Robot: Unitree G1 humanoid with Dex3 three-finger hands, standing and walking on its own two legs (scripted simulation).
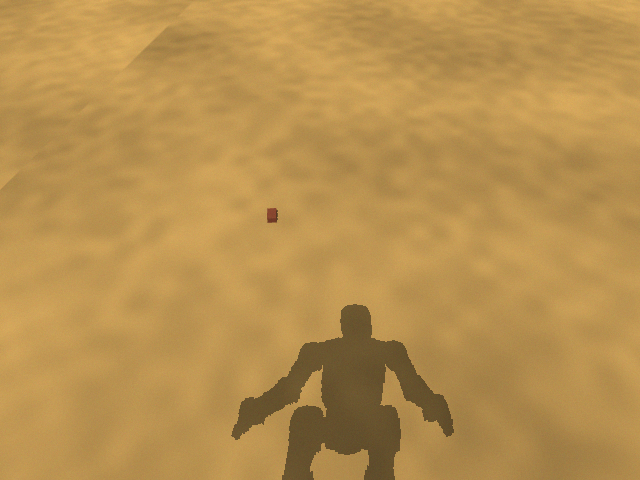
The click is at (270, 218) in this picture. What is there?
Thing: small brick
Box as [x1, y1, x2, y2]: [267, 208, 276, 222]
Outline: 268,208 267,221 276,221 275,208
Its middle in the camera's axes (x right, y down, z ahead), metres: -0.22 -0.12 +1.77
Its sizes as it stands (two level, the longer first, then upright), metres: 0.066 0.042 0.027
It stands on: the floor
